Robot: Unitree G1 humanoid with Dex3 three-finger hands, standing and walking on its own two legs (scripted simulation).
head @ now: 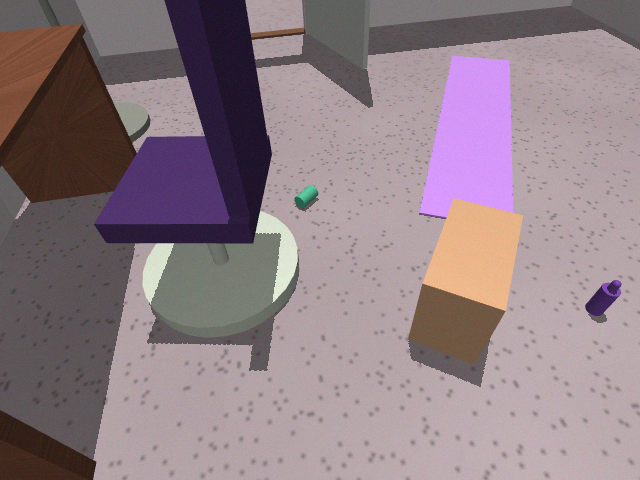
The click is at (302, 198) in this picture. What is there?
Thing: lying can
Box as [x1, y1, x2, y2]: [294, 185, 317, 207]
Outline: 313,186 309,185 294,198 297,205 303,207 317,195 317,190
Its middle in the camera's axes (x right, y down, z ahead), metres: -0.07 -0.22 +1.86
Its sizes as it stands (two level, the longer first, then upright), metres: 0.104 0.065 0.065
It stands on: the floor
